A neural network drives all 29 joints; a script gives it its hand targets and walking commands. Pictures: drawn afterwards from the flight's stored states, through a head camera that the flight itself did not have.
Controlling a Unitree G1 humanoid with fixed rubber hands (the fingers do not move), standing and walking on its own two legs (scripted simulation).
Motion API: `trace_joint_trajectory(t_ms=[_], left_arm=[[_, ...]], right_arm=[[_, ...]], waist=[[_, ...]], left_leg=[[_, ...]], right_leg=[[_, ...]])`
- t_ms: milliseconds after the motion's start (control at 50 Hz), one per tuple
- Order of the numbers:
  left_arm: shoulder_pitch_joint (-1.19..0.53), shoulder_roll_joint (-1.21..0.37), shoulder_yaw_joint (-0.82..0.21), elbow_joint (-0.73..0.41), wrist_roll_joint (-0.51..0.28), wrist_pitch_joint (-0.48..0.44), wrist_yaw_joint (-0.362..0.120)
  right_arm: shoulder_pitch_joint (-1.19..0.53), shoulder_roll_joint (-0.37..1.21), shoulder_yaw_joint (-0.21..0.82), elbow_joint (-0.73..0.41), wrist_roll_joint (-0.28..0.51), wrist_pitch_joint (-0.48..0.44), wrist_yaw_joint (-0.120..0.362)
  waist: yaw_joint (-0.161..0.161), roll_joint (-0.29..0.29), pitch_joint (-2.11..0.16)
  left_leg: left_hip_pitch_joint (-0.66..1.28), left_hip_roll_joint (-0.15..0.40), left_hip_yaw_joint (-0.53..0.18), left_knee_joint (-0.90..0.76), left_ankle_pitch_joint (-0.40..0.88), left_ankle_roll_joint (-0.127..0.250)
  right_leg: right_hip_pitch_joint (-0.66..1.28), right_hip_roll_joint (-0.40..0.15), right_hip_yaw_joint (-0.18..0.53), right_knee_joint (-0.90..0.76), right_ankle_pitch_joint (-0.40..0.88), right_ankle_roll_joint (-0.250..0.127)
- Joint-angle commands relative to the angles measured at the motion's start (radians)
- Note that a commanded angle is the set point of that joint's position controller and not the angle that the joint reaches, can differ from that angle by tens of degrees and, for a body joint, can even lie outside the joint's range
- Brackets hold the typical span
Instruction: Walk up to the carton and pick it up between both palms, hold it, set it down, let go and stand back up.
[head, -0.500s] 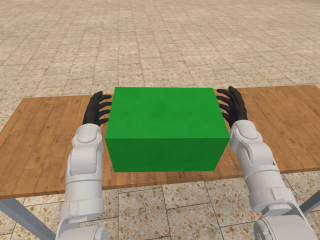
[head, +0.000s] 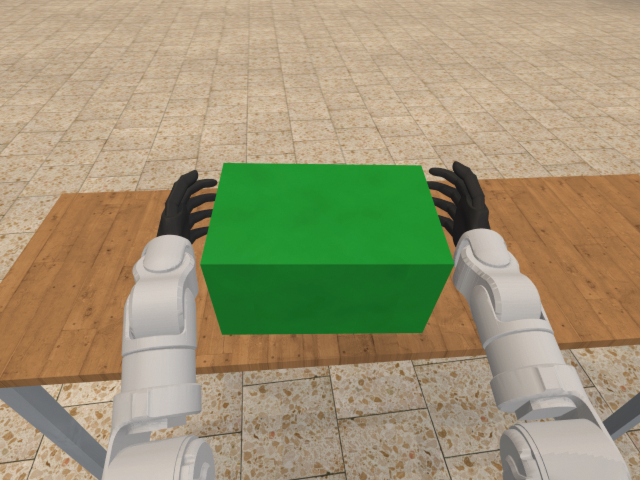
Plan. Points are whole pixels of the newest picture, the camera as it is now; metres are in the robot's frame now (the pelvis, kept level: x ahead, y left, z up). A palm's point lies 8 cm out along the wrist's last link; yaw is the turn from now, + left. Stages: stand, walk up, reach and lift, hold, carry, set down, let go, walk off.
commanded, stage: hold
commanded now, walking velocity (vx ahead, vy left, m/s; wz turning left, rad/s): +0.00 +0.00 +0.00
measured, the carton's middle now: (323, 248) +0.37 +0.01 +0.13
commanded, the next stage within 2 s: none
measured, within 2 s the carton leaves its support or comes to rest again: neither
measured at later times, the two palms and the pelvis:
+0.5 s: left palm (181, 234) +0.35 +0.18 +0.17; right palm (472, 221) +0.37 -0.17 +0.18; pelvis +0.00 +0.00 +0.00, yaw -1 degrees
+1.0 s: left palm (181, 234) +0.35 +0.18 +0.17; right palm (474, 220) +0.37 -0.17 +0.18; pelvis +0.00 +0.00 +0.00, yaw +0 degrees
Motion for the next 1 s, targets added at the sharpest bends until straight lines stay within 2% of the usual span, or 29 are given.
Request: trace_joint_trajectory(t_ms=[0,160,240,380,480,580,660,820,980], left_arm=[[-0.684,-0.498,-0.517,-0.145,-0.134,-0.038,-0.129],[-0.723,-0.518,-0.540,-0.201,-0.144,-0.017,-0.111],[-0.699,-0.519,-0.541,-0.212,-0.140,-0.003,-0.110],[-0.691,-0.500,-0.509,-0.194,-0.121,0.011,-0.121],[-0.702,-0.511,-0.531,-0.224,-0.152,0.002,-0.121],[-0.664,-0.480,-0.512,-0.230,-0.136,0.007,-0.140],[-0.663,-0.475,-0.511,-0.224,-0.135,0.007,-0.151],[-0.689,-0.477,-0.533,-0.266,-0.146,0.001,-0.144],[-0.704,-0.475,-0.527,-0.245,-0.146,0.005,-0.138]], right_arm=[[-0.723,0.518,0.384,-0.263,0.057,-0.050,0.136],[-0.738,0.508,0.352,-0.232,0.075,-0.050,0.160],[-0.740,0.502,0.372,-0.255,0.090,-0.047,0.160],[-0.748,0.504,0.365,-0.235,0.085,-0.036,0.162],[-0.766,0.530,0.395,-0.300,0.102,-0.036,0.152],[-0.721,0.525,0.412,-0.305,0.108,-0.017,0.127],[-0.711,0.522,0.409,-0.313,0.104,-0.007,0.117],[-0.704,0.528,0.423,-0.324,0.123,0.000,0.115],[-0.725,0.522,0.405,-0.316,0.110,0.002,0.124]], waist=[[-0.005,0.034,-0.408],[-0.008,0.086,-0.434],[-0.003,0.082,-0.434],[0.008,0.060,-0.382],[-0.001,0.037,-0.457],[-0.008,0.019,-0.442],[-0.013,0.033,-0.405],[-0.012,0.065,-0.414],[-0.014,0.063,-0.426]], left_leg=[[0.330,-0.020,0.007,0.013,0.116,-0.004],[0.376,-0.011,0.006,0.029,0.148,-0.022],[0.386,-0.014,0.007,0.042,0.196,-0.023],[0.336,-0.016,0.013,0.018,0.132,-0.009],[0.353,-0.023,0.010,0.041,0.194,-0.010],[0.333,-0.034,0.009,0.043,0.210,-0.007],[0.304,-0.039,0.010,0.029,0.175,-0.007],[0.316,-0.036,0.005,0.040,0.211,-0.019],[0.320,-0.031,0.005,0.037,0.176,-0.017]], right_leg=[[-0.131,0.018,-0.020,-0.062,0.136,0.059],[-0.171,0.027,-0.027,-0.062,0.098,0.043],[-0.153,0.030,-0.020,-0.058,0.146,0.046],[-0.145,0.023,-0.021,-0.062,0.112,0.048],[-0.114,0.026,-0.015,-0.046,0.213,0.057],[-0.053,0.020,-0.005,-0.038,0.301,0.078],[-0.045,0.013,-0.002,-0.040,0.291,0.077],[-0.064,0.018,-0.007,-0.032,0.295,0.072],[-0.089,0.020,-0.011,-0.044,0.229,0.064]])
